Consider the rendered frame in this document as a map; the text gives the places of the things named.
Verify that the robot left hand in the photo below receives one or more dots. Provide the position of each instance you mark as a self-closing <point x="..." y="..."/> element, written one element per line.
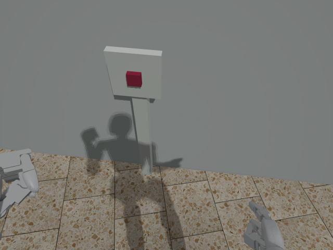
<point x="16" y="166"/>

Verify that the panel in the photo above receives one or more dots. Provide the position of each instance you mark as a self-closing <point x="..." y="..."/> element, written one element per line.
<point x="119" y="60"/>

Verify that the robot right hand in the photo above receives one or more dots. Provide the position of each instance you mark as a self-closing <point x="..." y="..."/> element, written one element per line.
<point x="267" y="232"/>

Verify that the button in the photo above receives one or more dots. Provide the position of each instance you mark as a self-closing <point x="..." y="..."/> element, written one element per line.
<point x="134" y="78"/>

